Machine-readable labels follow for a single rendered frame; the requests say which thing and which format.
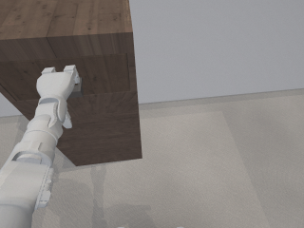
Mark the robot left hand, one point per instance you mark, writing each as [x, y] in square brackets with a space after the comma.
[59, 84]

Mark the left robot upper arm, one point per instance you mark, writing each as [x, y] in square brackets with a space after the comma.
[24, 187]

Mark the robot left forearm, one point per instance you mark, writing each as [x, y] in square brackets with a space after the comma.
[42, 134]

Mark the cabinet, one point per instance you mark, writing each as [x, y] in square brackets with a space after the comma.
[105, 126]

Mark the drawer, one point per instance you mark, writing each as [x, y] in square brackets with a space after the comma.
[105, 73]

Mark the handle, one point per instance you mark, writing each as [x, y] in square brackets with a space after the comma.
[77, 91]

